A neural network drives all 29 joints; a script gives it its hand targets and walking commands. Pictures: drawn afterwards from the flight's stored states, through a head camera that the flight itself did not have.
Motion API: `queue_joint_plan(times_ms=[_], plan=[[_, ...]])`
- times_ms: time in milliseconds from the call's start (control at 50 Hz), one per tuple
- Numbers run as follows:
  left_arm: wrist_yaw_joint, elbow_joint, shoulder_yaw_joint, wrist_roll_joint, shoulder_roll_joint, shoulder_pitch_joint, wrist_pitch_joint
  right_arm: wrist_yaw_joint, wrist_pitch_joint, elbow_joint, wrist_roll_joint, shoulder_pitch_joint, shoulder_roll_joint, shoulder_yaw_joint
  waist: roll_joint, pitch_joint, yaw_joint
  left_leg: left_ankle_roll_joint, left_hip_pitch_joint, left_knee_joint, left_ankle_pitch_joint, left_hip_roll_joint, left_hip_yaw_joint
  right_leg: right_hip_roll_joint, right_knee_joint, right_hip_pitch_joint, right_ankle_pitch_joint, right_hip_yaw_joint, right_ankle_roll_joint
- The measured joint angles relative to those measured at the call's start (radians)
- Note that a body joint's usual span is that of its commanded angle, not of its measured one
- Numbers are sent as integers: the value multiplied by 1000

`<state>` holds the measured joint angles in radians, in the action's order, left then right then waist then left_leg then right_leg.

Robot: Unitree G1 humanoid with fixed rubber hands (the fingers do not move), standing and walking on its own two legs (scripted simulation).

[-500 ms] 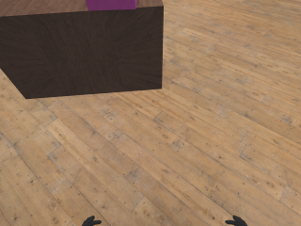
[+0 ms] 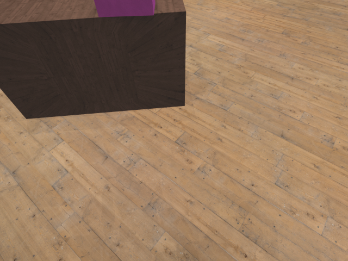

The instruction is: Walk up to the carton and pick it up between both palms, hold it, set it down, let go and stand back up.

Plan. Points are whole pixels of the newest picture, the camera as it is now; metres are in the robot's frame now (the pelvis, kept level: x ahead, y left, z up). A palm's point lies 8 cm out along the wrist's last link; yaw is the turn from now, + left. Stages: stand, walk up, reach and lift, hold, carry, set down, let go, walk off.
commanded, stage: stand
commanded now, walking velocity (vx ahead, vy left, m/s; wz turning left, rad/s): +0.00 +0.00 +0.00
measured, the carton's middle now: out of the picture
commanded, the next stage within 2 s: walk up in 1.58 s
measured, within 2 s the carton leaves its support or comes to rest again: neither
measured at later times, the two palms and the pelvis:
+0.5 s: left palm out of the picture -0.02 +0.21 -0.14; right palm out of the picture -0.02 -0.20 -0.15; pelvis +0.00 +0.01 +0.00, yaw +0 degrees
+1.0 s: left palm out of the picture -0.04 +0.20 -0.15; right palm out of the picture -0.04 -0.20 -0.14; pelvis -0.01 +0.01 +0.01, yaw +0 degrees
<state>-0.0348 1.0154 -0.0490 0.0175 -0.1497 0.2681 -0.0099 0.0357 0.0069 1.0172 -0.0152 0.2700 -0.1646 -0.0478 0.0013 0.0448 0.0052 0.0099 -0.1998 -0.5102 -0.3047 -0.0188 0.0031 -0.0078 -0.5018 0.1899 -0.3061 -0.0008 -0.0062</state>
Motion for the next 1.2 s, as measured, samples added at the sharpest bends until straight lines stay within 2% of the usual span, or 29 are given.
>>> queue_joint_plan(times_ms=[240,480,740,1200], plan=[[-2,92,10,-7,22,-11,4,6,5,116,3,-1,34,16,3,12,-8,-5,48,49,17,7,8,7,43,-43,16,-8,7],[-19,146,23,-9,38,2,4,12,7,168,4,-8,54,29,-5,13,-6,-9,61,69,28,11,7,12,67,-59,28,-6,12],[-12,182,33,-8,60,23,7,13,4,181,4,0,61,37,-1,15,-3,-11,61,76,39,14,6,15,73,-59,37,-5,16],[-10,162,32,-6,53,29,3,10,-1,180,1,17,68,43,-3,4,-5,-10,31,71,52,13,4,14,73,-32,52,-3,15]])
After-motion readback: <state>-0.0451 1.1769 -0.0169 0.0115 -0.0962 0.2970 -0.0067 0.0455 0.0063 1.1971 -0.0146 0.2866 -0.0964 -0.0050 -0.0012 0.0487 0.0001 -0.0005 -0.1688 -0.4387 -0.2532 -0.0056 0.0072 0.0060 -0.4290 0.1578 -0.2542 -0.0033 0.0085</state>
